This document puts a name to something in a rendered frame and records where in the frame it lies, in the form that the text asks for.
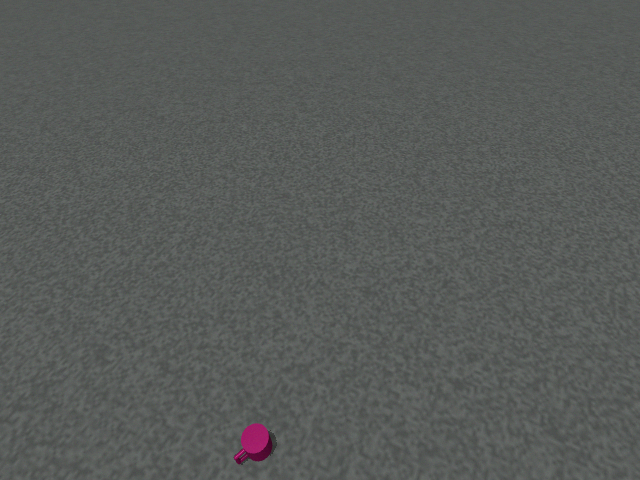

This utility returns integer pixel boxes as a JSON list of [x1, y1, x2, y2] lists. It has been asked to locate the mug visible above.
[[234, 423, 272, 464]]

